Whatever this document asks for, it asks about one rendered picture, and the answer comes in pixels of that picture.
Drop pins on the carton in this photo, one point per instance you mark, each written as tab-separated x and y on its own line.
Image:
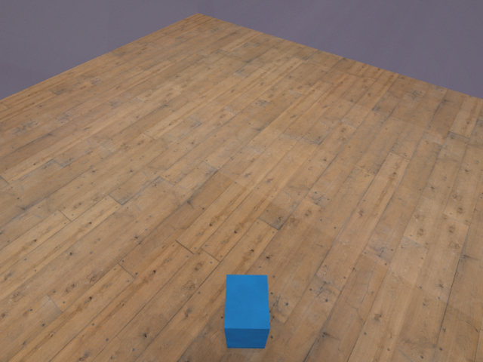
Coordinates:
246	322

